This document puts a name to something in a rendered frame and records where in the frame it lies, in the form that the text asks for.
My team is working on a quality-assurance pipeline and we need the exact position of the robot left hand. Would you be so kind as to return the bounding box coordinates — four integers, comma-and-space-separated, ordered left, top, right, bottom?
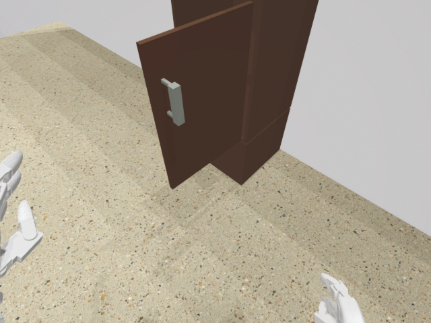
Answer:
0, 151, 43, 278

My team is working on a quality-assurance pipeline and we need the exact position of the handle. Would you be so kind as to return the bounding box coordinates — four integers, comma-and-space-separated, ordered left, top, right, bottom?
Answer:
161, 78, 185, 126

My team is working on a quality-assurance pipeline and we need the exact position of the robot right hand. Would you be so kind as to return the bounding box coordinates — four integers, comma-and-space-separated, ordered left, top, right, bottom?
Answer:
314, 273, 365, 323

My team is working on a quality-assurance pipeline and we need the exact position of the cupboard door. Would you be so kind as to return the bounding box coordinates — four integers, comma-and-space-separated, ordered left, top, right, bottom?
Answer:
136, 1, 254, 189

